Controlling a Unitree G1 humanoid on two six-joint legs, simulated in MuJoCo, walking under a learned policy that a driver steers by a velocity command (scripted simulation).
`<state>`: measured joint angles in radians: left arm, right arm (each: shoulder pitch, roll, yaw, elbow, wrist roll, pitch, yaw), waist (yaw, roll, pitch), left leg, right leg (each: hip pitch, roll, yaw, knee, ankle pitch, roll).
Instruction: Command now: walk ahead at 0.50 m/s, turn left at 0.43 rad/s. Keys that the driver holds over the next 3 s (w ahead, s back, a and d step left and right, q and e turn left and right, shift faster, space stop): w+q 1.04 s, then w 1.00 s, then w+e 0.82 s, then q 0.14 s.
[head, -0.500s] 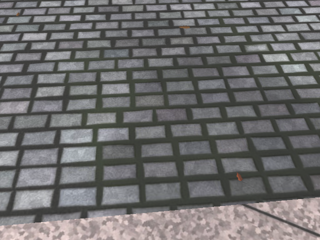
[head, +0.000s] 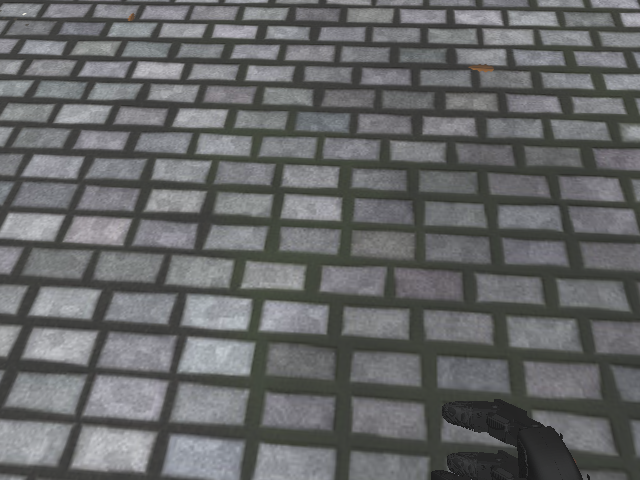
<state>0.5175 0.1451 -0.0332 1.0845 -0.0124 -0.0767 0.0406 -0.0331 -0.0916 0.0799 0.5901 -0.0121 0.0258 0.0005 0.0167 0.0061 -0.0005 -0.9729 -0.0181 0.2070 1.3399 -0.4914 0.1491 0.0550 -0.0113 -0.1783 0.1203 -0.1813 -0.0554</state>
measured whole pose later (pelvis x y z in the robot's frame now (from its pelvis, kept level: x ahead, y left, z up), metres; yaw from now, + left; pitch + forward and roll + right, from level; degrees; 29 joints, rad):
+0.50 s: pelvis +0.29 +0.02 +0.11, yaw +17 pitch +5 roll -2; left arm -0.09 0.18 -0.02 0.67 0.05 -0.04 -0.05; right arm 0.55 -0.18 -0.01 1.00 -0.03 -0.15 0.10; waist -0.09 0.00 -0.07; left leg -0.02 -0.14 -0.21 0.41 -0.44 0.14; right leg -0.66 -0.02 0.01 0.61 0.00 0.03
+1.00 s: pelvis +0.54 +0.10 +0.12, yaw +35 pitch +3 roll -3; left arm 0.30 0.28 0.07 0.92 -0.01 -0.08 0.02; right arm 0.07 -0.25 -0.06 0.63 0.03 -0.02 0.04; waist 0.08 0.03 0.02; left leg -0.67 0.11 0.01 0.71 -0.07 0.07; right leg 0.04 0.00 -0.29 0.28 -0.35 0.02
